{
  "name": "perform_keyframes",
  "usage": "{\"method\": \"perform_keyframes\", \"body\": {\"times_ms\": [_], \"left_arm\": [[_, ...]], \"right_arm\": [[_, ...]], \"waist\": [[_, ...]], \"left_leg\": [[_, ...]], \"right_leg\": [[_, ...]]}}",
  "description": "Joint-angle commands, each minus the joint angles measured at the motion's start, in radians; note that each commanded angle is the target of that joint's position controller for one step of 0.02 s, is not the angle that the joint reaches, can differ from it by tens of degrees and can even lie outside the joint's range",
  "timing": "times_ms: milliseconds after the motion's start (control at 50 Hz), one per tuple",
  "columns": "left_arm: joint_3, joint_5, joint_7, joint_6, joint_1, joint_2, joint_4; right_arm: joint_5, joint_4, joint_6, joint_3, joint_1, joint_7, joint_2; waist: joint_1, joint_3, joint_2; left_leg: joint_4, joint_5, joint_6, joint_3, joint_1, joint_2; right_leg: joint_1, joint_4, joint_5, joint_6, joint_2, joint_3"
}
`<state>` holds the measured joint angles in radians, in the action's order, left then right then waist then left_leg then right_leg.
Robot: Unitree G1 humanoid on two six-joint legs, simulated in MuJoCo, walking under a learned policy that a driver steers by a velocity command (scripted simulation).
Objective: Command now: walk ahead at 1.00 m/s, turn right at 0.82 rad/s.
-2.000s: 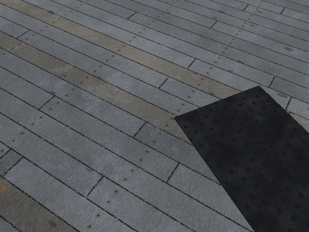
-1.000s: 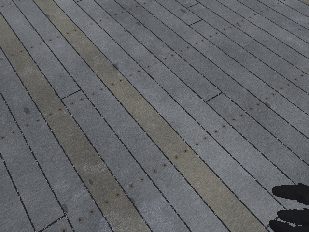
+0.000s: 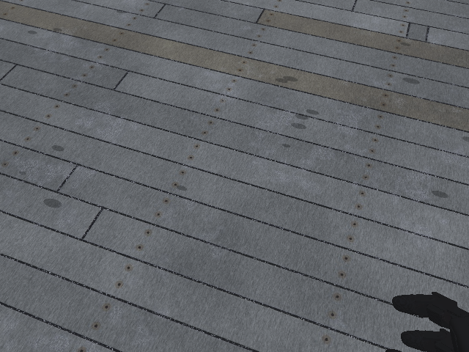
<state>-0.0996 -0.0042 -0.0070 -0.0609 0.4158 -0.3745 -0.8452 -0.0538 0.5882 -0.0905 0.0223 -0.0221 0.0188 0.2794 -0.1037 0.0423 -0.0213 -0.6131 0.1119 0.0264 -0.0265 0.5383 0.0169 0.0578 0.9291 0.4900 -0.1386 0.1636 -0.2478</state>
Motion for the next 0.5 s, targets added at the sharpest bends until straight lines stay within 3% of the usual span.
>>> {"method": "perform_keyframes", "body": {"times_ms": [20,40,60,80,120,160,200,220,280,320,340,360,380,400,420,440,460,480,500], "left_arm": [[0.032,0.016,0.002,-0.013,-0.074,-0.045,0.135],[0.032,0.035,-0.012,-0.006,-0.130,-0.049,0.138],[0.035,0.045,-0.026,0.001,-0.171,-0.035,0.144],[0.044,0.053,-0.040,0.009,-0.196,-0.006,0.164],[0.064,0.054,-0.050,0.024,-0.223,0.041,0.192],[0.076,0.057,-0.057,0.029,-0.292,0.042,0.233],[0.086,0.054,-0.065,0.024,-0.385,0.025,0.279],[0.091,0.050,-0.073,0.022,-0.412,0.025,0.287],[0.110,0.046,-0.090,0.006,-0.515,0.040,0.314],[0.100,0.049,-0.071,0.001,-0.479,0.010,0.296],[0.086,0.057,-0.055,-0.002,-0.391,-0.020,0.270],[0.066,0.062,-0.037,-0.005,-0.192,-0.049,0.208],[0.039,0.075,-0.015,-0.008,-0.021,-0.105,0.157],[0.013,0.101,0.006,-0.016,0.059,-0.206,0.144],[0.006,0.080,0.009,-0.008,0.062,-0.212,0.161],[0.017,0.066,0.009,-0.007,-0.029,-0.136,0.151],[0.032,0.056,0.007,-0.018,-0.092,-0.067,0.139],[0.038,0.057,0.004,-0.026,-0.128,-0.030,0.125],[0.041,0.047,0.007,-0.034,-0.132,-0.013,0.115]], "right_arm": [[-0.008,0.025,0.011,-0.103,-0.296,0.007,0.195],[0.000,0.043,0.013,-0.089,-0.268,-0.001,0.131],[-0.006,0.071,0.010,-0.084,-0.283,-0.005,0.111],[-0.004,0.111,0.002,-0.077,-0.322,-0.006,0.095],[0.015,0.171,-0.021,-0.069,-0.371,-0.021,0.066],[0.028,0.195,-0.036,-0.073,-0.383,-0.030,0.087],[0.028,0.205,-0.041,-0.076,-0.370,-0.032,0.111],[0.032,0.206,-0.042,-0.077,-0.363,-0.035,0.120],[0.047,0.250,-0.037,-0.081,-0.437,-0.039,0.157],[0.046,0.267,-0.031,-0.092,-0.453,-0.037,0.219],[0.046,0.276,-0.027,-0.097,-0.463,-0.032,0.251],[0.047,0.279,-0.017,-0.101,-0.451,-0.024,0.270],[0.050,0.268,-0.015,-0.094,-0.437,-0.023,0.249],[0.051,0.228,-0.015,-0.061,-0.506,-0.031,0.076],[0.084,0.195,-0.008,-0.065,-0.533,-0.029,0.084],[0.072,0.185,0.002,-0.082,-0.411,-0.024,0.141],[0.062,0.180,0.004,-0.074,-0.364,-0.030,0.111],[0.058,0.195,0.014,-0.071,-0.358,-0.038,0.087],[0.046,0.201,0.031,-0.070,-0.388,-0.046,0.068]], "waist": [[0.173,-0.285,0.242],[0.166,-0.175,0.116],[0.158,-0.126,0.061],[0.144,-0.080,0.072],[0.117,-0.039,0.107],[0.104,0.004,0.106],[0.093,0.049,0.098],[0.092,0.052,0.078],[0.111,0.101,0.066],[0.080,0.045,0.085],[0.033,-0.035,0.104],[-0.066,-0.139,0.115],[-0.148,-0.228,0.108],[-0.080,-0.380,-0.149],[-0.052,-0.536,-0.218],[-0.027,-0.329,-0.077],[0.006,-0.165,-0.044],[0.046,-0.091,-0.017],[0.085,-0.072,-0.064]], "left_leg": [[0.365,0.746,-0.181,-0.763,-0.802,0.385],[0.352,0.569,-0.176,-0.577,-0.661,0.329],[0.356,0.414,-0.161,-0.456,-0.574,0.285],[0.369,0.311,-0.159,-0.366,-0.506,0.253],[0.403,0.180,-0.161,-0.279,-0.458,0.239],[0.460,0.088,-0.171,-0.195,-0.433,0.242],[0.517,-0.007,-0.163,-0.069,-0.389,0.214],[0.547,-0.039,-0.151,0.003,-0.357,0.184],[0.641,-0.256,-0.164,0.030,-0.303,0.191],[0.516,-0.660,-0.160,0.050,-0.427,0.202],[0.360,-0.868,-0.152,0.058,-0.476,0.205],[0.116,-0.909,-0.141,0.065,-0.439,0.191],[-0.176,-0.678,-0.128,0.066,-0.256,0.141],[-0.585,0.165,-0.126,0.053,0.001,0.023],[-0.818,0.338,-0.136,-0.055,0.126,-0.036],[-0.826,0.218,-0.143,-0.062,0.220,0.027],[-0.759,0.149,-0.136,-0.046,0.229,0.062],[-0.718,0.129,-0.128,-0.045,0.191,0.089],[-0.697,0.129,-0.116,-0.047,0.143,0.104]], "right_leg": [[0.708,0.500,-0.152,0.009,-0.121,0.112],[0.684,0.447,-0.219,0.021,-0.153,0.135],[0.659,0.407,-0.224,0.029,-0.173,0.139],[0.649,0.378,-0.214,0.035,-0.188,0.127],[0.669,0.328,-0.194,0.042,-0.203,0.110],[0.727,0.251,-0.242,0.051,-0.203,0.107],[0.718,0.088,-0.345,0.061,-0.204,0.135],[0.655,-0.012,-0.415,0.063,-0.197,0.180],[0.428,-0.234,-0.508,0.037,-0.194,0.312],[0.328,-0.287,-0.445,0.023,-0.147,0.323],[0.215,-0.293,-0.368,0.015,-0.111,0.326],[-0.005,-0.327,-0.329,0.010,-0.087,0.314],[-0.260,-0.329,-0.281,0.009,-0.177,0.231],[-0.494,-0.390,0.057,-0.011,-0.495,-0.154],[-0.509,-0.592,0.194,-0.051,-0.637,-0.561],[-0.361,-0.626,0.181,-0.035,-0.567,-0.418],[-0.198,-0.642,0.030,-0.033,-0.527,-0.260],[-0.083,-0.678,-0.100,-0.014,-0.482,-0.143],[-0.003,-0.698,-0.170,-0.013,-0.470,-0.065]]}}
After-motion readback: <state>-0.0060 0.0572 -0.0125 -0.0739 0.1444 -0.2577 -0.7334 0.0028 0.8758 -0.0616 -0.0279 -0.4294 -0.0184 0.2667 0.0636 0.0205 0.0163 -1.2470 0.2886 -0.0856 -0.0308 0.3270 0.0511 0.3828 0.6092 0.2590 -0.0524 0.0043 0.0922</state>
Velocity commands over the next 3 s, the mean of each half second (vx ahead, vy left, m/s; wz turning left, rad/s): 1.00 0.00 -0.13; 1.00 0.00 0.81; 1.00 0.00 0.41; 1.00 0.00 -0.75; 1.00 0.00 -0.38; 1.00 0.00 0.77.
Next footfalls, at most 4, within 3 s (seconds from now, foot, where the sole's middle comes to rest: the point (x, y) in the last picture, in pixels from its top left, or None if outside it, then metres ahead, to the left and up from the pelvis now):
0.38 right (314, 325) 0.53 -0.13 -0.75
0.84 left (256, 194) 0.95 0.06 -0.75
1.26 right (257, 102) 1.39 0.09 -0.75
1.66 left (169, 72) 1.54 0.47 -0.75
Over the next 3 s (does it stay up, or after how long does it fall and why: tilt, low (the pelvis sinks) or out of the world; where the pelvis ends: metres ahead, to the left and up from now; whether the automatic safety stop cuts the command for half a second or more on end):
stays up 2.70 0.53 0.00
